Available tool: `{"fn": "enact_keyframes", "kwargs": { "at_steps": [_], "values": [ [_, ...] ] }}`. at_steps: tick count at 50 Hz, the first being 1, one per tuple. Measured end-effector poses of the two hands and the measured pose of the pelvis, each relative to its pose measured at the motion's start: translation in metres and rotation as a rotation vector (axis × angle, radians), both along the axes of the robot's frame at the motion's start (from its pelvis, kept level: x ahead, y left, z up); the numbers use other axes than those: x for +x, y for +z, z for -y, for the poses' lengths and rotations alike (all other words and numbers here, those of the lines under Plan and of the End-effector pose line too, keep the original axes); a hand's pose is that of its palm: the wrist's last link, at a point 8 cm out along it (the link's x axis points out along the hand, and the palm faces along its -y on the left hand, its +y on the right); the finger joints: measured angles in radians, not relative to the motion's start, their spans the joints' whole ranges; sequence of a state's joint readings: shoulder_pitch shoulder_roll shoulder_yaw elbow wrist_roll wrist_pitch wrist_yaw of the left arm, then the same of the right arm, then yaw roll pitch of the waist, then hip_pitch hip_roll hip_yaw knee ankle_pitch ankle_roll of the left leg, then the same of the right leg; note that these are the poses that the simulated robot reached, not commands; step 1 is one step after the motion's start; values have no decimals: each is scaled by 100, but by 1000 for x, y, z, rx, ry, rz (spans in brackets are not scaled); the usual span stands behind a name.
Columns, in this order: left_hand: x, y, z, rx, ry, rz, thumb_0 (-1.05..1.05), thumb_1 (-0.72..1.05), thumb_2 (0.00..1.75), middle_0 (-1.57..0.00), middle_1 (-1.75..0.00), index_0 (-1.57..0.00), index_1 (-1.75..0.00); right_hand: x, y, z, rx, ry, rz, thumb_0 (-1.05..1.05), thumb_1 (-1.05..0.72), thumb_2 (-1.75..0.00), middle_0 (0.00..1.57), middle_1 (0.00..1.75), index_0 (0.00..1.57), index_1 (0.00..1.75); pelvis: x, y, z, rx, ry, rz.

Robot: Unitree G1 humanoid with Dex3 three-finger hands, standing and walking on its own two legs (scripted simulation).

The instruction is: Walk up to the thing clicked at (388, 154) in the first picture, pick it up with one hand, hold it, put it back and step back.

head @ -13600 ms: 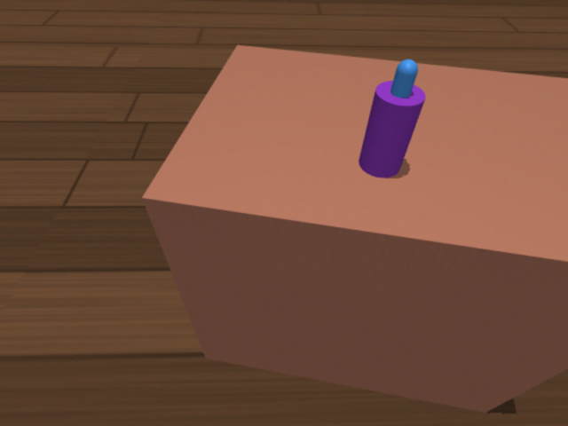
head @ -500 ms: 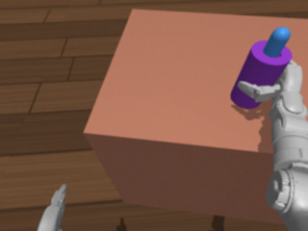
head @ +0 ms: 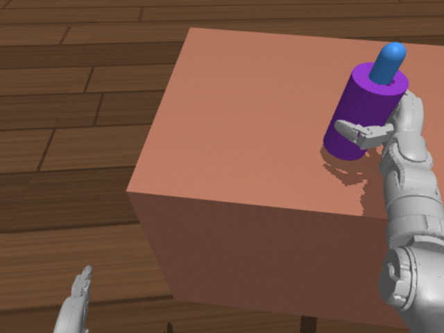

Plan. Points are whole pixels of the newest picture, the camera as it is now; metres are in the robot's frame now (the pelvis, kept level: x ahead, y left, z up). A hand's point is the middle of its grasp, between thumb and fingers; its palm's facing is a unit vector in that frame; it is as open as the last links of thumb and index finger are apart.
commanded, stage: settle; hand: right
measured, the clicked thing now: (366, 103) +0.48 -0.19 +0.18
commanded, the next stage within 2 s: lift in 0.04 s
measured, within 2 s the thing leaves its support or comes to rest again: neither
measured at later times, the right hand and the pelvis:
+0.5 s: hand (374, 105) +0.45 -0.19 +0.20, palm faces +0.20 +0.98 -0.04, open 11.2 cm; pelvis +0.00 +0.00 +0.00, yaw +0 degrees
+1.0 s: hand (409, 97) +0.38 -0.18 +0.27, palm faces +0.20 +0.98 -0.04, open 11.1 cm; pelvis -0.01 +0.01 +0.01, yaw -2 degrees
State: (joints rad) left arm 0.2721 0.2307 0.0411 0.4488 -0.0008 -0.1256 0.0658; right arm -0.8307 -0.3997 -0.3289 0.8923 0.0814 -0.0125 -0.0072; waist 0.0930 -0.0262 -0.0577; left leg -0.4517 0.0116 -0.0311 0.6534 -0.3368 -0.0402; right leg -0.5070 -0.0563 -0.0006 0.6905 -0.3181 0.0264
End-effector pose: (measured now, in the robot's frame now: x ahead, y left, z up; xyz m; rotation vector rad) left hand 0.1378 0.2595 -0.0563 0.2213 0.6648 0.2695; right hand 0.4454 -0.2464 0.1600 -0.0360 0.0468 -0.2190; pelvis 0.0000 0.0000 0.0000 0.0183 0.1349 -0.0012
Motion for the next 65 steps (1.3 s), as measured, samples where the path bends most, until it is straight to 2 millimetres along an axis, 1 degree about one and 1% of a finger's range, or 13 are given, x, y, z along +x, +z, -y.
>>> {"fn": "enact_keyframes", "kwargs": {
  "at_steps": [2,5,7,10,14,19,25,29,38,42,49,56,65],
  "values": [
    [-1,0,1,-6,-3,-11,-1,-54,7,-5,-5,-5,-6,-1,1,0,16,-4,-14,-1,57,-112,59,103,66,107,-2,0,0,-2,-1,2],
    [-2,2,1,1,1,14,-1,-54,6,-5,-5,-5,-6,-2,10,1,-1,-10,6,-1,57,-112,59,104,66,107,-3,0,-1,-2,1,7],
    [-5,0,1,-5,2,0,-1,-54,6,-5,-5,-5,-6,-3,10,1,22,-7,-1,-1,57,-113,59,104,66,107,-5,1,-1,-2,-3,12],
    [-6,1,1,1,2,11,-1,-54,6,-5,-5,-5,-6,-3,16,3,-3,-11,2,-1,57,-113,59,104,66,107,-6,1,0,-3,3,10],
    [-10,-3,4,-12,2,-11,-1,-54,6,-5,-5,-5,-6,-6,19,2,3,4,4,-1,58,-113,59,104,66,107,-8,1,0,-3,3,11],
    [-9,-5,8,-25,-2,-2,-1,-53,6,-5,-6,-5,-6,-12,25,-2,-3,20,12,-1,58,-113,60,103,67,106,-7,3,1,-3,2,20],
    [0,3,10,-25,-6,54,-1,-53,6,-5,-6,-5,-6,-24,39,-5,-6,19,46,-1,58,-113,61,102,68,105,-5,4,1,-6,1,43],
    [6,5,10,-31,-11,77,-1,-53,6,-4,-6,-5,-5,-34,53,-6,-8,18,71,-1,58,-113,61,102,68,105,-2,5,0,-8,-1,57],
    [12,-3,7,-66,-24,67,-1,-52,5,-4,-5,-5,-5,-62,87,-10,-19,25,92,-1,58,-113,61,102,68,105,-2,6,-4,-13,-11,92],
    [15,-1,2,-67,-26,92,-1,-52,5,-4,-5,-5,-5,-74,99,-13,-19,24,91,-1,58,-113,61,102,68,104,-4,6,-6,-18,-19,109],
    [15,4,-8,-56,-27,126,-1,-52,5,-4,-5,-4,-5,-97,110,-16,-18,23,86,-1,58,-113,61,101,68,104,-9,6,-10,-22,-24,135],
    [13,8,-7,-63,-43,170,-1,-52,5,-4,-5,-4,-5,-118,118,-22,-25,27,81,-1,58,-113,61,101,68,104,-17,6,-13,-24,-29,155],
    [5,6,-3,-74,-52,198,-1,-53,5,-4,-5,-4,-5,-143,130,-23,-27,24,92,-1,58,-113,62,101,68,104,-26,5,-14,-25,-33,172]
  ]
}}
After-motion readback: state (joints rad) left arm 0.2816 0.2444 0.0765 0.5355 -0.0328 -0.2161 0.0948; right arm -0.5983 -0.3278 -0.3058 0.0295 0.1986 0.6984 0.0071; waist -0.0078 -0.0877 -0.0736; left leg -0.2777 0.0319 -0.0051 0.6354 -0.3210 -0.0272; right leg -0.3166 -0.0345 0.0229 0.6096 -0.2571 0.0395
